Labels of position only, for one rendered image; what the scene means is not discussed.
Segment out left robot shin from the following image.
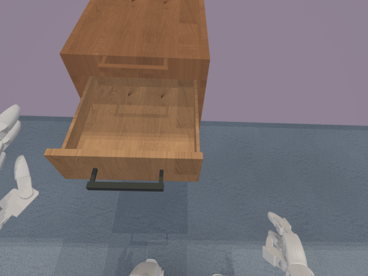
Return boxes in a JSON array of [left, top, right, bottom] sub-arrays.
[[146, 259, 158, 264]]

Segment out robot right forearm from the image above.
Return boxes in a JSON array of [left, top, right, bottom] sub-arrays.
[[285, 264, 314, 276]]

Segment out left robot hand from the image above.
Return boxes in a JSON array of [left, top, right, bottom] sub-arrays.
[[0, 104, 39, 230]]

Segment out robot left thigh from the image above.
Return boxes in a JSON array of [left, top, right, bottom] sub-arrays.
[[129, 262, 164, 276]]

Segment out right robot hand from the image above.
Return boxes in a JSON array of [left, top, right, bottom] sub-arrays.
[[262, 212, 308, 272]]

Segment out cabinet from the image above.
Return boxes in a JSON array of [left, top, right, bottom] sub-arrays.
[[59, 0, 210, 130]]

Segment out drawer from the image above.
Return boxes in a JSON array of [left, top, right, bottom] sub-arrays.
[[44, 76, 203, 182]]

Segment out handle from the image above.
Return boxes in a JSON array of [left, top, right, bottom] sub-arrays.
[[86, 168, 164, 191], [98, 63, 168, 74]]

